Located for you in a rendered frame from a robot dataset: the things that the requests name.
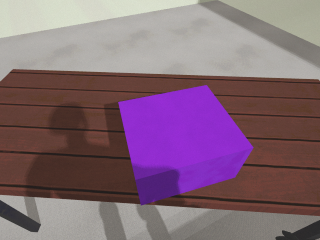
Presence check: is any right robot hand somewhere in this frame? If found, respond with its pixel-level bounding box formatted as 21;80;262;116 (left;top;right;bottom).
275;230;299;240

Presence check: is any carton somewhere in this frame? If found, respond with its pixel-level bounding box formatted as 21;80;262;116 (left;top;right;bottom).
118;85;254;206

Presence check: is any table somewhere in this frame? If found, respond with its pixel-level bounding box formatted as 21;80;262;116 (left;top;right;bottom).
0;69;320;240

